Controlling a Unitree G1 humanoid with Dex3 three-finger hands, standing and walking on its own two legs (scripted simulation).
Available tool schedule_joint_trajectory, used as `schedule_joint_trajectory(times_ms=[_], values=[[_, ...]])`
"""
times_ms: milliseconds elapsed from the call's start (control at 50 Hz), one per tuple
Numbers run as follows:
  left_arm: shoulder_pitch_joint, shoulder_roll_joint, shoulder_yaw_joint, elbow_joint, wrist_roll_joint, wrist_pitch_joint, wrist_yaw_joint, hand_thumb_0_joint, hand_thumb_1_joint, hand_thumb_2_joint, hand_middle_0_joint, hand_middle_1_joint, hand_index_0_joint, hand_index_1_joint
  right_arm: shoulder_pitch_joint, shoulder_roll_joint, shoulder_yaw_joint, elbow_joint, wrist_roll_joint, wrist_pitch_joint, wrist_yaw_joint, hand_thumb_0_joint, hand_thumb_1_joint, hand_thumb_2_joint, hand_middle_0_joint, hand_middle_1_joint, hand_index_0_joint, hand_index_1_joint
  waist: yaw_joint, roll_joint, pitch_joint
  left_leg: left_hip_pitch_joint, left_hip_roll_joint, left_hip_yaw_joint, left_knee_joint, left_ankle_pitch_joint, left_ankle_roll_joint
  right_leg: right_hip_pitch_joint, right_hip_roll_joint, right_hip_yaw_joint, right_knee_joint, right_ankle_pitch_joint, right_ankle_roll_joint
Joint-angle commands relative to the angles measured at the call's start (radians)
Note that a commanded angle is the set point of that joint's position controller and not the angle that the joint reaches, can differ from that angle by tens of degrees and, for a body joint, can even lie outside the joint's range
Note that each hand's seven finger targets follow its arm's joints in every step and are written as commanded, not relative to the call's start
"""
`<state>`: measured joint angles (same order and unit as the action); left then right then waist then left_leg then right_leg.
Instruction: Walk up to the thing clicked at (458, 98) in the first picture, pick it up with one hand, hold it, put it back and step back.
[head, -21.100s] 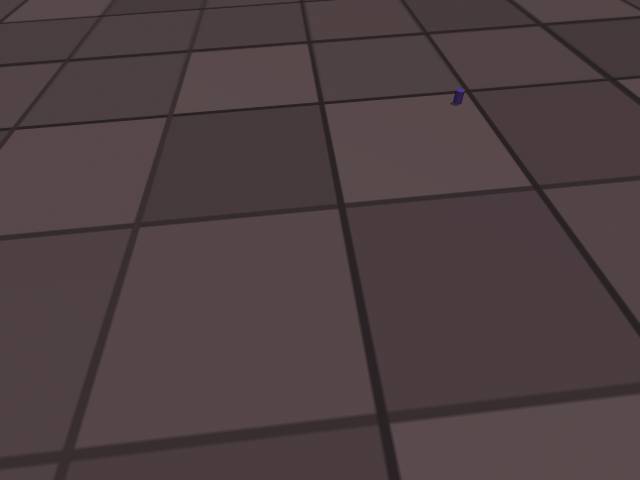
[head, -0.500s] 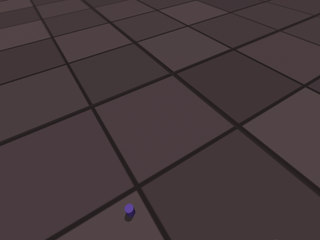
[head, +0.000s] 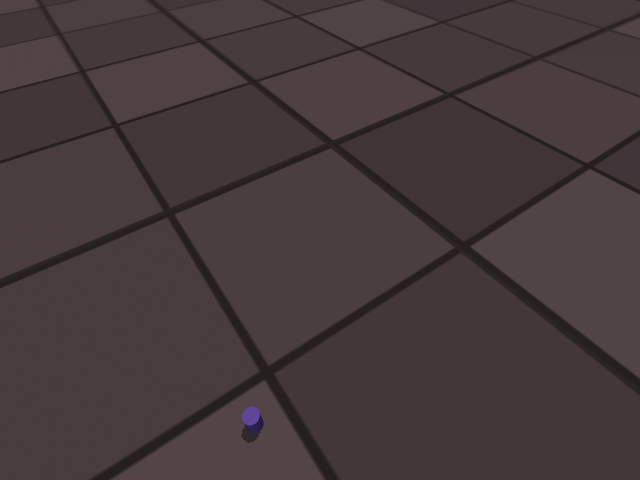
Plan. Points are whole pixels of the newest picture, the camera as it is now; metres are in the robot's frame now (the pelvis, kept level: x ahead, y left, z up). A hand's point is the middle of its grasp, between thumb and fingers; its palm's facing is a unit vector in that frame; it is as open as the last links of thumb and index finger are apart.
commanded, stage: walk up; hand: left
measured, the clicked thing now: (252, 420) +0.43 +0.25 -0.74
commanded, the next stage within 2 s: stand in 0.08 s
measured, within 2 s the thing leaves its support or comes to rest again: neither
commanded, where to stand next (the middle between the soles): +0.06 +0.00 m, yaw +2 degrees
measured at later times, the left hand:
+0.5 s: hand out of the picture +0.07 +0.26 -0.16, palm faces -0.03 -0.94 -0.34, open 7.4 cm
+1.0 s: hand out of the picture +0.07 +0.26 -0.16, palm faces -0.03 -0.94 -0.34, open 7.4 cm
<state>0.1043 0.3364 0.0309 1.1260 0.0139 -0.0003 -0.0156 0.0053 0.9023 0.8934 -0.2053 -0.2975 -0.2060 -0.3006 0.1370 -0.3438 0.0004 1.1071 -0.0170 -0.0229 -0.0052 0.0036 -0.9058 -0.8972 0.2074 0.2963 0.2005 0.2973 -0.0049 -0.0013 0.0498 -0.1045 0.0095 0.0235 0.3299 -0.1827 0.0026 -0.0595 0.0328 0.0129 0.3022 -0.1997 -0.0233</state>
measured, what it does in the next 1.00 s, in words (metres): stands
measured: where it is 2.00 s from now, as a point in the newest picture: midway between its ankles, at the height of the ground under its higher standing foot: outside the picture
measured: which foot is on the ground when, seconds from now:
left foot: down 0.00-1.00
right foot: down 0.00-1.00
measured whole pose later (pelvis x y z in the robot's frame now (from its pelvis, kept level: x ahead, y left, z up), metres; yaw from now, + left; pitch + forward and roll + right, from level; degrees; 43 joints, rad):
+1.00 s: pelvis +0.00 +0.01 +0.00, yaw +0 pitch -2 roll +0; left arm 0.11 0.35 -0.01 1.14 0.01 -0.02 0.00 0.00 0.90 0.89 -0.21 -0.30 -0.21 -0.30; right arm 0.10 -0.35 0.00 1.14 -0.01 -0.01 0.01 0.00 -0.91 -0.90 0.21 0.30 0.20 0.30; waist -0.01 0.00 0.05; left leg -0.10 -0.01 0.02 0.29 -0.16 0.02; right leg -0.06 0.01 0.01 0.27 -0.18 0.00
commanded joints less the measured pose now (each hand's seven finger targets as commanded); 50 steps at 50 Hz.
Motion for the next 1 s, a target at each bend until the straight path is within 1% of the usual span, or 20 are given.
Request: schedule_joint_trajectory(times_ms=[0,40,60,160,220,300,340,400,420,440,460,560,600,660,740,760,860,920,960,980], values=[[-0.047,0.211,0.033,-0.065,-0.006,-0.019,0.013,0.000,0.900,0.900,-0.200,-0.300,-0.200,-0.300,-0.052,-0.220,-0.046,-0.062,0.001,-0.033,-0.015,0.000,-0.900,-0.900,0.200,0.300,0.200,0.300,0.006,0.015,-0.052,0.010,0.120,-0.115,-0.061,0.151,0.031,-0.024,-0.130,0.099,-0.039,0.144,-0.011],[-0.045,0.209,0.032,-0.063,-0.006,-0.019,0.013,0.000,0.900,0.900,-0.200,-0.300,-0.200,-0.300,-0.049,-0.219,-0.047,-0.061,0.001,-0.034,-0.015,0.000,-0.900,-0.900,0.200,0.300,0.200,0.300,0.005,0.008,-0.064,0.023,0.124,-0.116,-0.059,0.156,0.035,-0.025,-0.130,0.099,-0.037,0.141,-0.011],[-0.056,0.211,0.021,-0.063,-0.012,-0.027,0.018,0.000,0.900,0.900,-0.200,-0.300,-0.200,-0.300,-0.066,-0.212,-0.040,-0.053,0.004,-0.028,-0.014,0.000,-0.900,-0.900,0.200,0.300,0.200,0.300,0.007,0.023,-0.054,0.011,0.132,-0.120,-0.063,0.195,0.027,-0.020,-0.155,0.105,-0.042,0.172,-0.009],[-0.047,0.217,0.014,-0.053,-0.009,-0.037,0.023,0.000,0.900,0.900,-0.200,-0.300,-0.200,-0.300,-0.066,-0.214,-0.039,-0.044,0.008,-0.021,-0.010,0.000,-0.900,-0.900,0.200,0.300,0.200,0.300,0.004,0.004,-0.084,0.043,0.132,-0.123,-0.061,0.210,0.026,-0.013,-0.156,0.101,-0.047,0.201,-0.001],[-0.049,0.216,0.008,-0.049,-0.010,-0.038,0.025,0.000,0.900,0.900,-0.200,-0.300,-0.200,-0.300,-0.074,-0.210,-0.037,-0.039,0.008,-0.019,-0.007,0.000,-0.900,-0.900,0.200,0.300,0.200,0.300,0.002,-0.014,-0.084,0.043,0.131,-0.123,-0.064,0.186,0.024,-0.018,-0.159,0.098,-0.056,0.183,0.001],[-0.047,0.216,0.003,-0.045,-0.010,-0.038,0.025,0.000,0.900,0.900,-0.200,-0.300,-0.200,-0.300,-0.070,-0.216,-0.037,-0.026,0.007,-0.015,-0.005,0.000,-0.900,-0.900,0.200,0.300,0.200,0.300,-0.001,0.002,-0.065,0.038,0.126,-0.124,-0.083,0.119,0.023,-0.048,-0.158,0.104,-0.071,0.116,0.003],[-0.042,0.219,0.002,-0.047,-0.008,-0.040,0.026,0.000,0.900,0.900,-0.200,-0.300,-0.200,-0.300,-0.077,-0.214,-0.037,-0.025,0.006,-0.017,-0.003,0.000,-0.900,-0.900,0.200,0.300,0.200,0.300,0.005,-0.006,-0.091,0.056,0.133,-0.126,-0.073,0.171,0.025,-0.034,-0.161,0.099,-0.062,0.161,0.001],[-0.040,0.219,-0.001,-0.045,-0.010,-0.044,0.029,0.000,0.900,0.900,-0.200,-0.300,-0.200,-0.300,-0.079,-0.216,-0.038,-0.023,0.008,-0.016,-0.003,0.000,-0.900,-0.900,0.200,0.300,0.200,0.300,0.001,-0.006,-0.104,0.073,0.135,-0.121,-0.059,0.225,0.028,-0.025,-0.167,0.104,-0.057,0.224,0.003],[-0.042,0.225,0.001,-0.045,-0.009,-0.045,0.029,0.000,0.900,0.900,-0.200,-0.300,-0.200,-0.300,-0.068,-0.213,-0.037,-0.021,0.007,-0.016,-0.003,0.000,-0.900,-0.900,0.200,0.300,0.200,0.300,-0.004,-0.002,-0.112,0.065,0.133,-0.119,-0.061,0.222,0.027,-0.013,-0.168,0.101,-0.055,0.225,0.003],[-0.039,0.220,-0.001,-0.044,-0.010,-0.043,0.030,0.000,0.900,0.900,-0.200,-0.300,-0.200,-0.300,-0.083,-0.214,-0.037,-0.019,0.009,-0.016,-0.004,0.000,-0.900,-0.900,0.200,0.300,0.200,0.300,0.001,-0.009,-0.091,0.059,0.131,-0.125,-0.065,0.223,0.025,-0.025,-0.163,0.097,-0.056,0.222,0.003],[-0.044,0.223,-0.001,-0.045,-0.011,-0.044,0.030,0.000,0.900,0.900,-0.200,-0.300,-0.200,-0.300,-0.071,-0.214,-0.037,-0.019,0.008,-0.016,-0.003,0.000,-0.900,-0.900,0.200,0.300,0.200,0.300,-0.004,-0.009,-0.095,0.048,0.130,-0.121,-0.067,0.208,0.025,-0.015,-0.166,0.098,-0.056,0.209,0.004],[-0.029,0.221,-0.003,-0.041,-0.010,-0.043,0.031,0.000,0.900,0.900,-0.200,-0.300,-0.200,-0.300,-0.080,-0.216,-0.036,-0.016,0.009,-0.014,-0.004,0.000,-0.900,-0.900,0.200,0.300,0.200,0.300,0.000,0.008,-0.080,0.051,0.130,-0.121,-0.068,0.202,0.025,-0.027,-0.166,0.100,-0.064,0.196,0.004],[-0.035,0.226,-0.001,-0.048,-0.008,-0.042,0.032,0.000,0.900,0.900,-0.200,-0.300,-0.200,-0.300,-0.080,-0.216,-0.039,-0.019,0.009,-0.015,-0.005,0.000,-0.900,-0.900,0.200,0.300,0.200,0.300,0.001,0.001,-0.111,0.071,0.134,-0.119,-0.060,0.241,0.024,-0.015,-0.170,0.098,-0.048,0.236,-0.002],[-0.027,0.226,-0.003,-0.046,-0.009,-0.043,0.031,0.000,0.900,0.900,-0.200,-0.300,-0.200,-0.300,-0.075,-0.211,-0.036,-0.016,0.011,-0.016,-0.004,0.000,-0.900,-0.900,0.200,0.300,0.200,0.300,-0.001,0.006,-0.099,0.063,0.132,-0.117,-0.063,0.255,0.024,-0.011,-0.168,0.095,-0.047,0.242,0.000],[-0.024,0.224,-0.002,-0.042,-0.009,-0.038,0.031,0.000,0.900,0.900,-0.200,-0.300,-0.200,-0.300,-0.086,-0.215,-0.036,-0.015,0.011,-0.013,-0.005,0.000,-0.900,-0.900,0.200,0.300,0.200,0.300,0.003,0.004,-0.062,0.043,0.129,-0.125,-0.079,0.185,0.024,-0.038,-0.164,0.098,-0.062,0.168,0.001],[-0.027,0.224,-0.001,-0.045,-0.008,-0.039,0.031,0.000,0.900,0.900,-0.200,-0.300,-0.200,-0.300,-0.078,-0.214,-0.036,-0.017,0.010,-0.013,-0.004,0.000,-0.900,-0.900,0.200,0.300,0.200,0.300,-0.001,0.005,-0.074,0.039,0.130,-0.125,-0.081,0.181,0.027,-0.024,-0.164,0.096,-0.062,0.162,0.001],[-0.019,0.220,-0.004,-0.046,-0.005,-0.041,0.031,0.000,0.900,0.900,-0.200,-0.300,-0.200,-0.300,-0.086,-0.217,-0.037,-0.020,0.011,-0.016,-0.004,0.000,-0.900,-0.900,0.200,0.300,0.200,0.300,0.002,-0.008,-0.090,0.061,0.134,-0.127,-0.068,0.228,0.026,-0.021,-0.167,0.091,-0.055,0.207,0.001],[-0.027,0.223,-0.003,-0.049,-0.007,-0.040,0.033,0.000,0.900,0.900,-0.200,-0.300,-0.200,-0.300,-0.076,-0.218,-0.037,-0.018,0.009,-0.012,-0.004,0.000,-0.900,-0.900,0.200,0.300,0.200,0.300,-0.002,-0.008,-0.079,0.038,0.126,-0.122,-0.078,0.161,0.026,-0.025,-0.166,0.096,-0.071,0.158,0.003],[-0.022,0.223,-0.004,-0.051,-0.007,-0.040,0.032,0.000,0.900,0.900,-0.200,-0.300,-0.200,-0.300,-0.081,-0.218,-0.037,-0.020,0.009,-0.013,-0.003,0.000,-0.900,-0.900,0.200,0.300,0.200,0.300,0.001,-0.004,-0.084,0.046,0.128,-0.123,-0.074,0.192,0.025,-0.026,-0.166,0.093,-0.061,0.175,0.002],[-0.022,0.219,-0.003,-0.047,-0.008,-0.040,0.032,0.000,0.900,0.900,-0.200,-0.300,-0.200,-0.300,-0.085,-0.223,-0.038,-0.018,0.010,-0.012,-0.003,0.000,-0.900,-0.900,0.200,0.300,0.200,0.300,0.001,0.008,-0.072,0.034,0.127,-0.125,-0.075,0.179,0.027,-0.021,-0.169,0.097,-0.067,0.172,0.002]])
